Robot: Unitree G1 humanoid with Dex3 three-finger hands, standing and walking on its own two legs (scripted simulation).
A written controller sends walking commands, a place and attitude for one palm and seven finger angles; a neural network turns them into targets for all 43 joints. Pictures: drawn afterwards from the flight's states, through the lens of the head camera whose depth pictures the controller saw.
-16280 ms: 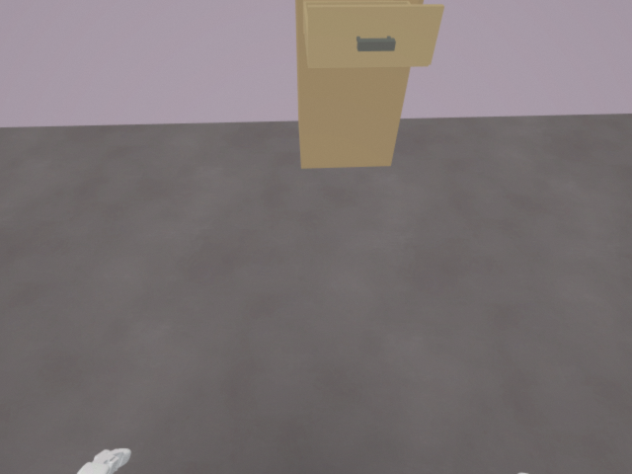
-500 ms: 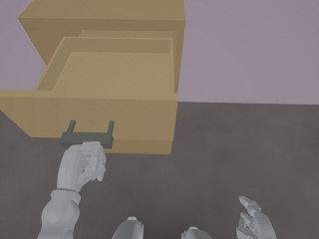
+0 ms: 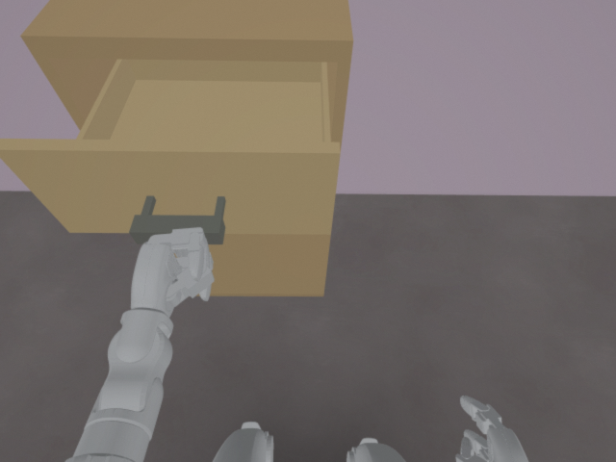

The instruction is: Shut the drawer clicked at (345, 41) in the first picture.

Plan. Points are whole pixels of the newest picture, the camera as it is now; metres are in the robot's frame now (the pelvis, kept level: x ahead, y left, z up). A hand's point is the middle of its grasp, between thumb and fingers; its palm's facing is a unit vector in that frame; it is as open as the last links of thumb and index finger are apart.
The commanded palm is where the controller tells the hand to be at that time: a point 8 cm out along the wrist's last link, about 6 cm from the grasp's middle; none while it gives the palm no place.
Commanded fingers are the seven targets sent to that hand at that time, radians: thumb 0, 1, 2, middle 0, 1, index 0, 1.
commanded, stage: push the drawer shut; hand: left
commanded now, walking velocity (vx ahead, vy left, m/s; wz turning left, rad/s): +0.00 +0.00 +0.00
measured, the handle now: (182, 216) +0.43 +0.18 +0.05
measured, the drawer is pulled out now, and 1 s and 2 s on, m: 0.19 0.07 0.00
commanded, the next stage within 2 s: pull the fist back off the drawer in 1.84 s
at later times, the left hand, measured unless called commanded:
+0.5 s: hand (216, 234) +0.40 +0.13 +0.05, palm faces -0.01 -1.00 -0.04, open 3.3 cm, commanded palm +0.38 +0.19 +0.05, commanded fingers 0.00 0.90 0.90 -1.40 -1.60 -1.40 -1.60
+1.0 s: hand (218, 196) +0.46 +0.14 +0.05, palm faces +0.00 -1.00 -0.04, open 3.2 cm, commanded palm +0.44 +0.20 +0.05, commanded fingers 0.00 0.90 0.90 -1.40 -1.60 -1.40 -1.60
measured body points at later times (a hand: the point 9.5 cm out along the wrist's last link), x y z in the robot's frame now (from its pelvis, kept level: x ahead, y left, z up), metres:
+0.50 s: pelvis -0.01 +0.00 +0.00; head +0.08 +0.00 +0.44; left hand +0.39 +0.19 +0.05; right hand +0.09 -0.26 -0.12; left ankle +0.03 +0.11 -0.67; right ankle -0.02 -0.11 -0.67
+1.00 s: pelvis -0.01 +0.00 -0.01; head +0.10 +0.00 +0.43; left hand +0.46 +0.19 +0.05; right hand +0.03 -0.27 -0.13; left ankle +0.03 +0.11 -0.67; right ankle -0.02 -0.11 -0.67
